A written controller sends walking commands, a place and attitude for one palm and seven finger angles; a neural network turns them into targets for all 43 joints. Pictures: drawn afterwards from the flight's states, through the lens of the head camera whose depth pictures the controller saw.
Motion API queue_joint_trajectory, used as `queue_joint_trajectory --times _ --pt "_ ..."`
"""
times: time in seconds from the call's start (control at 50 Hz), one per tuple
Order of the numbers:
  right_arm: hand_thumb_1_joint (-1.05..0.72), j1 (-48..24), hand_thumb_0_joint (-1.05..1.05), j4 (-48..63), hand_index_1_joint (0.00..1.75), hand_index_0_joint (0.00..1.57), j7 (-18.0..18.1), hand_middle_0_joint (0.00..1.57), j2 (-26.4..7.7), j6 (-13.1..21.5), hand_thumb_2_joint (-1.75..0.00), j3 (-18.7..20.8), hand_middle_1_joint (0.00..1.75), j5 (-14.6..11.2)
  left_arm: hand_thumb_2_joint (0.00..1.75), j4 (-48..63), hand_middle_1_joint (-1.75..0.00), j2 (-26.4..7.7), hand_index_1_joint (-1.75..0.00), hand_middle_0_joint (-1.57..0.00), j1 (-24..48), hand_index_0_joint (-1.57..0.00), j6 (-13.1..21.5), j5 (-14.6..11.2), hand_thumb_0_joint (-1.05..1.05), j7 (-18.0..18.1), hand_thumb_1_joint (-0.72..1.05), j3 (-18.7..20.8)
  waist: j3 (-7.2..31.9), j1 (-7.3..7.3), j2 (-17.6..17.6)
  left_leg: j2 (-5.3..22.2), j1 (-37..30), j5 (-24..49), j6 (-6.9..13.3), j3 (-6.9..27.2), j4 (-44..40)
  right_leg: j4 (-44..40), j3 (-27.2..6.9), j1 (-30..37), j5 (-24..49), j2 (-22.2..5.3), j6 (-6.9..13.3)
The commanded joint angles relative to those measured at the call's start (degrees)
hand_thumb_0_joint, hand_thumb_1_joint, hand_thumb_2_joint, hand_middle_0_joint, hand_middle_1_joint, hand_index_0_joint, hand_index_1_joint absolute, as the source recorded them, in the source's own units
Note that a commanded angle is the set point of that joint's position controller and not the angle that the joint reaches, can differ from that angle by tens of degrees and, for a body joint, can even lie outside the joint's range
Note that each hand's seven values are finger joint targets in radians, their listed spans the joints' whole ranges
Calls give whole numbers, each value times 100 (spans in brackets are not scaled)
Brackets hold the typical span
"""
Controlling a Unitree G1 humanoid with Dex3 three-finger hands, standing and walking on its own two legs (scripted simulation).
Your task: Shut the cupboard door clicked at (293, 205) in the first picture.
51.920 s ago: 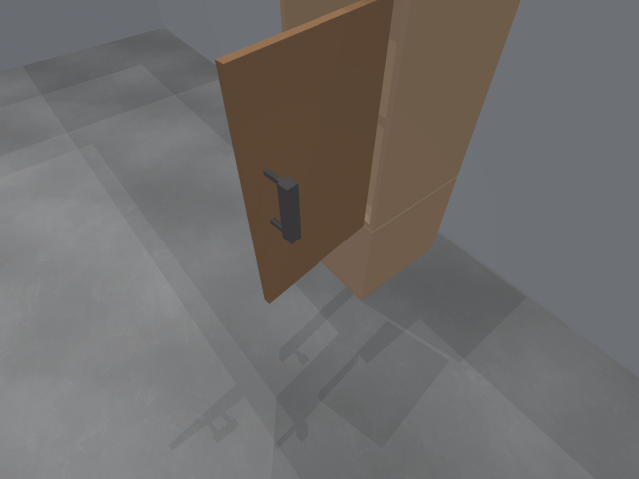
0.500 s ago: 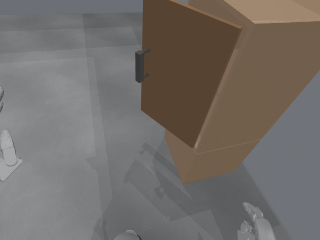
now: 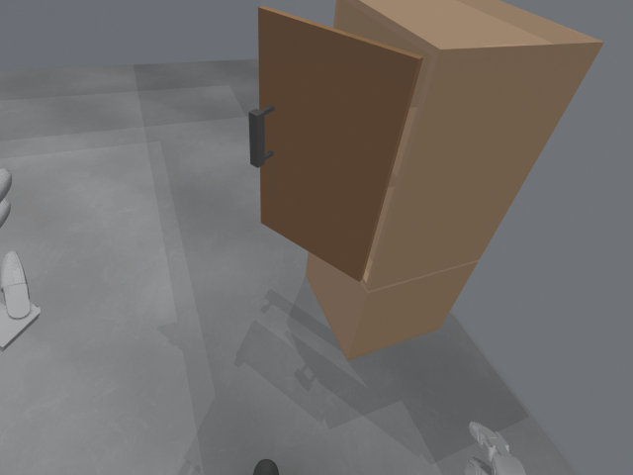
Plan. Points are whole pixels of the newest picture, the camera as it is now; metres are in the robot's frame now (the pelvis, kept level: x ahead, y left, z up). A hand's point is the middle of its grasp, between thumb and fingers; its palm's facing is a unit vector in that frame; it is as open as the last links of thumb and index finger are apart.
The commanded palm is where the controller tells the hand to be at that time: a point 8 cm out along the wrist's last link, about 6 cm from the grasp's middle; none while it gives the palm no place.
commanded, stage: stop stepping back and stand still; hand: left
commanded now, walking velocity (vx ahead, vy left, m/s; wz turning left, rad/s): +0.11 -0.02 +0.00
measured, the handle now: (263, 136) +0.86 +0.09 +0.00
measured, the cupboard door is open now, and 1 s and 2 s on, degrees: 32 32 32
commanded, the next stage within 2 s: none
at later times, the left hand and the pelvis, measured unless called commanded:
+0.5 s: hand out of the picture +0.10 +0.28 +0.21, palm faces +0.38 -0.80 -0.46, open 7.4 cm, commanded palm +0.07 +0.31 +0.19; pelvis -0.10 +0.03 +0.02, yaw -6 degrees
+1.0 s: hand out of the picture +0.11 +0.29 +0.18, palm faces +0.45 -0.78 -0.44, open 7.4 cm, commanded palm +0.05 +0.33 +0.19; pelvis -0.10 +0.04 +0.01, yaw -3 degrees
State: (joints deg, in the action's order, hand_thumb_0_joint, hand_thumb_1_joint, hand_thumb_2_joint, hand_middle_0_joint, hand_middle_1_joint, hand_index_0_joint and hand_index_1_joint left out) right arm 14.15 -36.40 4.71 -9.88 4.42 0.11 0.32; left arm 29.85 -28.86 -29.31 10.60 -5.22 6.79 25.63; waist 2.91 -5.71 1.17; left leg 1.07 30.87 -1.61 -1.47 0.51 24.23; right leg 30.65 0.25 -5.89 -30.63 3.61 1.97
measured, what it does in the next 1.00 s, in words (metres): walks backwards: left foot, then right foot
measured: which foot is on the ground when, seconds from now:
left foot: down 0.00-0.02, up 0.04-0.12, down 0.14-0.32, up 0.34-0.62, down 0.64-1.00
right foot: down 0.00-0.16, up 0.18-0.32, down 0.34-1.00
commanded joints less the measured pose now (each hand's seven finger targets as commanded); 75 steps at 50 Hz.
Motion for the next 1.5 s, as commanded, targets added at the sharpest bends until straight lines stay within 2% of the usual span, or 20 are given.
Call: queue_joint_trajectory --times 0.0,0.04,0.1,0.16,0.26,0.28,0.3,0.32,0.42,0.56,0.62,0.64,0.74,0.8,0.86,0.96,1.02,1.12,1.3,1.48 --pt "-90 -411 0 877 30 20 -26 20 -793 270 -90 318 30 -50 90 1516 -30 -1102 -30 -20 -949 -20 375 -131 0 116 90 1139 570 477 -692 -340 -2875 -1698 -420 -392 2006 -1667 -444 -2814 -1103 -881 659" --pt "-90 -322 0 639 30 20 10 20 -845 207 -90 339 30 36 90 1764 -30 -943 -30 -20 -313 -20 278 0 0 219 90 963 -116 335 -1426 92 -2281 -1521 -142 516 3671 -1759 -1335 -3905 -1426 -1941 1133" --pt "-90 -179 0 408 30 20 94 20 -1050 436 -90 159 30 65 90 864 -30 -446 -30 -20 1667 -20 141 233 0 426 90 270 -746 88 939 381 -1140 -1992 67 737 320 422 252 -2214 -366 -699 -7" --pt "-90 -629 0 551 30 20 157 20 -1144 678 -90 242 30 -53 90 506 -30 -568 -30 -20 1786 -20 204 312 0 444 90 302 -354 457 1979 1123 -326 -5272 31 2551 -2188 1903 189 -1010 -106 202 -229" --pt "-90 -786 0 901 30 20 -195 20 -804 537 -90 196 30 58 90 1768 -30 -768 -30 -20 -258 -20 207 231 0 279 90 631 608 716 1534 536 261 -3714 -143 656 -1325 254 520 1002 50 320 171" --pt "-90 -867 0 1005 30 20 -239 20 -668 394 -90 153 30 44 90 1933 -30 -789 -30 -20 -660 -20 181 214 0 262 90 692 633 737 857 66 707 -3371 -234 94 77 -628 -119 1175 -107 -199 355" --pt "-90 -833 0 966 30 20 -275 20 -582 240 -90 187 30 20 90 2055 -30 -1025 -30 -20 -687 -20 169 243 0 268 90 905 285 711 -831 -413 710 -2560 -172 -439 2799 -1943 -2182 -184 -1082 -1734 784" --pt "-90 -687 0 770 30 20 -243 20 -828 129 -90 246 30 64 90 2280 -30 -1218 -30 -20 -188 -20 249 197 0 268 90 1122 -145 585 -821 -370 1222 -2131 -141 -129 4310 -2415 -2922 -1250 -1057 -2587 1161" --pt "-90 -525 0 628 30 20 14 20 -756 155 -90 172 30 37 90 41 -30 -652 -30 -20 254 -20 293 211 0 377 90 744 -447 390 -162 289 839 -1473 20 -122 3778 -2194 -1604 -1425 -928 -1898 823" --pt "-90 -519 0 743 30 20 203 20 -860 483 -90 216 30 11 90 257 -30 -208 -30 -20 867 -20 160 319 0 557 90 -64 32 521 -911 16 -1816 -1914 294 -956 479 -1230 -610 -1365 -648 -1338 519" --pt "-90 -480 0 925 30 20 158 20 -1146 450 -90 293 30 -49 90 1215 -30 -436 -30 -20 1101 -20 288 325 0 565 90 168 -97 411 1301 1880 -2722 -2584 1010 2041 -1063 1640 425 -2845 171 -279 -170" --pt "-90 -560 0 830 30 20 125 20 -999 457 -90 279 30 -33 90 1227 -30 -699 -30 -20 1021 -20 377 338 0 518 90 434 -177 389 1240 2223 -2202 -3187 1219 2385 -1491 2299 172 -2853 201 -426 -201" --pt "-90 -620 0 761 30 20 -52 20 -854 471 -90 210 30 -16 90 1311 -30 -585 -30 -20 197 -20 369 426 0 491 90 622 -439 534 1597 1503 -374 -3579 774 525 -1149 1201 450 -949 957 -436 -176" --pt "-90 -553 0 818 30 20 -48 20 -855 366 -90 208 30 -15 90 876 -30 -523 -30 -20 140 -20 275 418 0 511 90 620 -248 534 805 926 162 -3624 410 -147 -29 -126 423 225 792 -293 -74" --pt "-90 -529 0 771 30 20 -105 20 -798 352 -90 258 30 -7 90 576 -30 -668 -30 -20 514 -20 244 372 0 566 90 681 -96 557 -1070 25 400 -2814 108 -300 3224 -1913 -3100 -434 44 -2351 1056" --pt "-90 -683 0 725 30 20 -64 20 -745 242 -90 163 30 -1 90 705 -30 -572 -30 -20 326 -20 376 358 0 531 90 576 -12 537 -872 281 -759 -2059 139 -246 1811 -1254 -1068 -902 1353 -1808 778" --pt "-90 -644 0 740 30 20 21 20 -762 288 -90 176 30 5 90 958 -30 -549 -30 -20 340 -20 454 339 0 548 90 525 46 516 -326 111 -1887 -1258 194 -411 376 -1087 -647 -1206 905 -1360 338" --pt "-90 -706 0 827 30 20 47 20 -826 329 -90 142 30 -49 90 989 -30 -488 -30 -20 207 -20 442 353 0 495 90 579 -69 576 1171 1079 -1293 -1358 491 771 -745 -227 -8 -622 1622 -518 -187" --pt "-90 -584 0 956 30 20 -42 20 -810 181 -90 199 30 -136 90 705 -30 -405 -30 -20 -302 -20 259 241 0 482 90 491 704 469 -51 479 -1651 289 141 -174 488 -483 -548 87 4455 -1079 8" --pt "-90 -653 0 1070 30 20 28 20 -781 10 -90 137 30 -125 90 937 -30 -550 -30 -20 -236 -20 239 223 0 487 90 586 560 486 267 549 -1712 520 166 -83 244 -456 -338 -26 4094 -914 -71"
